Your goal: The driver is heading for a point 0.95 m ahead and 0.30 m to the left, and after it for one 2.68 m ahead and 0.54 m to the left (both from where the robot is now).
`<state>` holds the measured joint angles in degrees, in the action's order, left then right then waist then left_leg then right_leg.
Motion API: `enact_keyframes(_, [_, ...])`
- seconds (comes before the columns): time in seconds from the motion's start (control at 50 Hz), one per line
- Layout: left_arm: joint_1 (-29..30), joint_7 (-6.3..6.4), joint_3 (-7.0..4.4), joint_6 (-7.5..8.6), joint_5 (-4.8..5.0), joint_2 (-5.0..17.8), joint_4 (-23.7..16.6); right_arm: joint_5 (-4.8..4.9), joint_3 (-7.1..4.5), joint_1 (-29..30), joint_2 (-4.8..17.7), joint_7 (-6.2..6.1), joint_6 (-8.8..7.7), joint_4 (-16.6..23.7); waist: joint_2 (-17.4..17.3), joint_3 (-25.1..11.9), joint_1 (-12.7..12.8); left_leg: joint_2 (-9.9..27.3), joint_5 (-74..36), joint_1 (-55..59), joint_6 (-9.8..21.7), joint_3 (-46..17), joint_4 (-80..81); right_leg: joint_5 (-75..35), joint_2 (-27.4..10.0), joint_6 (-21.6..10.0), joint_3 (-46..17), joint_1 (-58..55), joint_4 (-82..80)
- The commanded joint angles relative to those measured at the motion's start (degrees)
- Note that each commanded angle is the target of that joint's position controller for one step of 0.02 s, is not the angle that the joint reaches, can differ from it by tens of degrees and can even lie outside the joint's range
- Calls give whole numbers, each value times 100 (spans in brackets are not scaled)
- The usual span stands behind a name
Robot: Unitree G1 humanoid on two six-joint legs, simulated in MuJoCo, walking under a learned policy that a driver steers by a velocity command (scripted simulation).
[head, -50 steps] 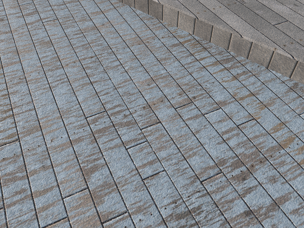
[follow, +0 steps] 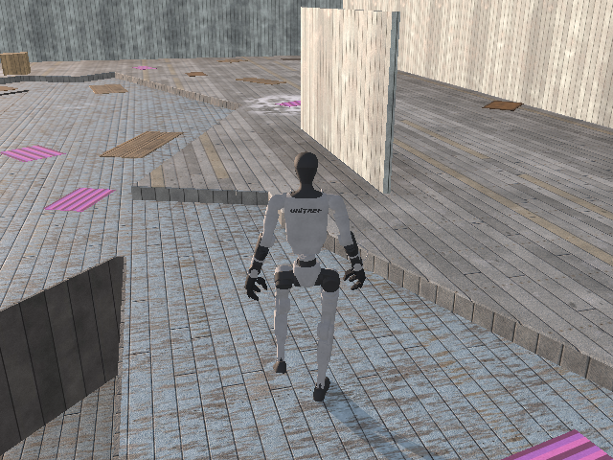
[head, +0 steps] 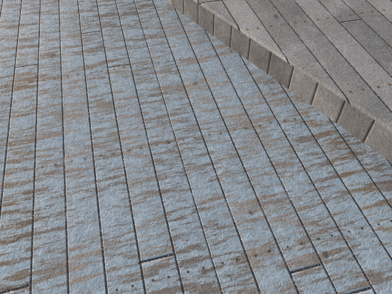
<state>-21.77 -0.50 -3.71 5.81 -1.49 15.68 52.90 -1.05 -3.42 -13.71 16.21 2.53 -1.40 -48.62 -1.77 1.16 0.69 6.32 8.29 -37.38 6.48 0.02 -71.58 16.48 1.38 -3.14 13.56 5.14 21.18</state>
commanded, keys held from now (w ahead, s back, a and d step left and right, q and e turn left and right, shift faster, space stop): w+q+shift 0.64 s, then w+shift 0.20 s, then w+e+shift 0.16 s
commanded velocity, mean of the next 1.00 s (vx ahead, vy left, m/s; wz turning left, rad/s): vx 1.00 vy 0.00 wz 0.71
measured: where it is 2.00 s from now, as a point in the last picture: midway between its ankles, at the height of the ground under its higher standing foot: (87, 75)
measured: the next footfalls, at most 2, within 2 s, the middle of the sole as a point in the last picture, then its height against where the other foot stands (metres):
left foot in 0.24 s outside the picture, level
right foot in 0.66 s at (190, 195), level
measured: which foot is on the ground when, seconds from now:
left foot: up 0.00-0.22, down 0.24-0.68, up 0.70-1.00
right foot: down 0.00-0.24, up 0.26-0.64, down 0.66-1.00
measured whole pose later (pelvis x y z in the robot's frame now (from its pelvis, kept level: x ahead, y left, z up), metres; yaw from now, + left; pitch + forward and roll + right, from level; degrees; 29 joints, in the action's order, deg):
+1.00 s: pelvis +0.88 +0.22 +0.00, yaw +41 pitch +3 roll -2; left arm -33.9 -1.1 -2.8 5.3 -0.6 16.0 53.6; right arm -2.7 0.9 3.0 16.4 4.6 -3.4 -34.0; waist -1.9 -0.5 7.4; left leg 2.9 4.5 -39.4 3.2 -1.4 -43.1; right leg 17.6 1.9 -0.1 1.2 -2.9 12.0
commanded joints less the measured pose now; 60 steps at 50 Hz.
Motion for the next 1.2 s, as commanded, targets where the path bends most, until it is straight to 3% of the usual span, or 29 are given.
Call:
enact_keyframes(0.02, [311,-39,40,215,13,80,-236,13,121,393,-212,125,90,526,530,698,-256,183,-875,-410,-18,123,433,-1117,-1223,152,-317,703,-1620])
enact_keyframes(0.1, [-96,73,53,243,45,277,-56,-6,177,1289,-55,204,51,896,294,1040,-181,-136,-1430,-229,188,881,2173,-3562,-1126,288,458,124,-1684])
enact_keyframes(0.14, [-125,202,38,213,38,567,-143,71,159,1145,62,228,31,811,350,532,-288,-653,-1551,544,351,1263,2647,-6302,-1183,391,618,-531,-1195])
enact_keyframes(0.2, [304,323,-160,-73,5,1199,-348,70,-44,-575,620,92,36,397,854,-277,-1337,-1104,-681,2185,632,1305,2814,-8327,-1573,280,521,-1005,1065])
enact_keyframes(0.22, [622,300,-207,-200,-31,1268,-508,88,-214,-1723,915,3,48,39,780,-798,-1838,-1185,-189,3365,797,1043,2949,-7781,-1605,118,324,-629,2608])
enact_keyframes(0.24, [913,221,-254,-244,51,1265,-611,211,-422,-2277,1120,-119,82,-116,53,-1016,-2135,-1196,-15,4494,1015,516,3699,-5379,-967,121,335,278,5005])
enact_keyframes(0.26, [717,58,37,-164,-105,168,-790,142,-434,-1442,1337,-191,105,-98,-1178,-67,-993,-451,-545,4621,1258,-876,3360,965,-59,233,-106,2617,7041])
enact_keyframes(0.28, [534,63,73,-22,-21,189,-1438,-1,-521,-1103,1787,-150,164,201,-993,-1260,-550,363,547,5675,2362,-3763,4520,1273,277,383,-1219,3980,7850])
enact_keyframes(0.3, [818,59,117,150,-87,353,-1547,-75,-514,-1041,1612,-188,146,298,-92,-938,-545,775,2161,5257,2139,-4626,5764,940,-148,354,-1813,4503,7366])
enact_keyframes(0.34, [1086,78,139,150,-165,419,-1487,-39,-382,-761,1079,-240,20,200,735,168,-76,441,1891,3559,1556,-3850,6063,401,-607,408,-1796,4084,6231])
enact_keyframes(0.4, [1069,29,218,-219,-312,332,-1480,75,-260,-449,835,-295,-261,365,689,211,241,-296,1017,1916,1389,-2691,6128,260,-1022,755,-1740,3037,5073])
enact_keyframes(0.5, [2733,-71,364,-243,-117,173,-2133,111,-318,-1104,906,-211,-346,308,220,477,-454,-816,-972,1978,1033,-2058,6035,-1607,-766,752,-1361,2809,2379])
enact_keyframes(0.58, [2915,-58,336,-166,8,384,-2345,126,-403,-1178,1068,-203,-319,382,-214,146,-617,-540,-2111,2883,708,-2321,5614,-2104,-391,550,-1454,2213,1100])
enact_keyframes(0.62, [2165,29,190,-142,27,736,-2142,101,-462,-906,1300,-240,-328,474,-223,-342,-221,-543,-3123,3101,427,-2404,4885,-1643,-91,457,-1501,1002,856])
enact_keyframes(0.66, [-238,219,-96,-125,49,1295,-1574,-4,-479,-343,1481,-190,-392,578,-103,-1540,1164,-803,-3489,2515,181,-2042,2263,-637,-300,313,-1468,-1359,1239])
enact_keyframes(0.68, [-1348,331,-194,-92,-141,1618,-1351,-53,-218,-294,506,-204,-470,756,1080,-2132,1344,-1187,-59,1430,196,-1676,82,1579,-1572,282,-2925,-2537,1104])
enact_keyframes(0.7, [-448,231,-276,-82,-306,2056,-1436,329,-1,-1425,-20,-160,-458,1072,3271,-2586,154,-1643,2015,-55,-4,-1103,-1076,2972,-2832,-350,-6827,-2879,-797])
enact_keyframes(0.72, [441,145,-204,-129,-243,1258,-1660,96,16,-1152,451,-238,-337,735,1763,-1591,133,-1034,1270,-514,85,-931,-1299,3913,-2529,-528,-6694,-1972,-979])
enact_keyframes(0.76, [380,34,-44,-166,-174,557,-1386,-175,-23,-81,639,-111,-288,756,171,-419,369,-601,644,-49,-4,-733,-436,1205,-1717,-327,-4057,-471,-588])
enact_keyframes(0.82, [174,31,33,0,-109,416,-895,-196,108,102,343,77,-152,1092,775,-255,4,-504,715,-142,-83,-912,-67,1013,-1517,-466,-3586,111,-972])
enact_keyframes(0.9, [-210,-21,13,117,39,630,-573,-260,247,1124,360,126,-160,1621,491,399,-94,-308,231,-859,-255,-663,1250,132,-1482,-753,-2992,311,-1534])
enact_keyframes(0.96, [-238,-61,-25,111,114,784,-582,-165,406,1850,269,258,-266,1840,420,549,30,-378,-621,728,-377,147,3021,-1340,-1059,-623,-2218,1200,-1965])
enact_keyframes(1.04, [-583,-72,-117,80,142,1271,-406,-142,297,1584,552,80,-315,1699,563,85,-147,-775,-346,1997,-257,252,3774,-4342,-1209,-554,-2042,300,-996])
enact_keyframes(1.08, [-567,-43,-133,31,167,1367,-370,-234,101,-110,881,-120,-356,1168,544,-950,-983,-836,9,4157,-155,191,3985,-4729,-880,-391,-1835,742,1466])
enact_keyframes(1.1, [-478,-59,-42,44,167,994,-534,-358,-63,-1055,1342,-261,-379,1047,66,-1609,-1353,406,1514,5462,-36,-1007,4139,-2871,-514,-341,-1689,1889,3306])
enact_keyframes(1.12, [-1071,-32,133,21,314,57,-744,-511,-143,-1252,1652,-309,-376,1044,-1115,-2464,-826,2114,3166,6595,332,-3646,4746,1219,-89,-286,-1695,3434,5308])
enact_keyframes(1.14, [-611,-2,44,-53,282,560,-842,-306,-151,-1044,1422,-318,-305,1079,-836,-2242,-929,2064,3815,5864,453,-4510,5597,657,-163,-363,-1772,3914,5845])
enact_keyframes(1.16, [-15,-21,-9,-114,205,687,-910,-222,-42,-555,941,-311,-332,1009,-407,-1063,-730,1671,3143,5014,348,-3388,5615,92,-457,-361,-1761,4179,5654])
enact_keyframes(1.2, [139,-131,8,-234,121,477,-835,-184,33,-246,532,-270,-404,878,-239,-293,-379,1180,1294,3867,141,-1914,5834,-193,-721,-246,-1741,3831,5263])
Keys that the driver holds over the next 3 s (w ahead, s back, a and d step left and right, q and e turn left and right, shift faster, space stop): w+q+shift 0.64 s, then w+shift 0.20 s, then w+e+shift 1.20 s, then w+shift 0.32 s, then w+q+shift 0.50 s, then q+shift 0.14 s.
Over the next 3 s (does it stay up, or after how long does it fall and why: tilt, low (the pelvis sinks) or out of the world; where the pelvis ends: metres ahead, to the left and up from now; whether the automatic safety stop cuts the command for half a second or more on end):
stays up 2.55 0.43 -0.02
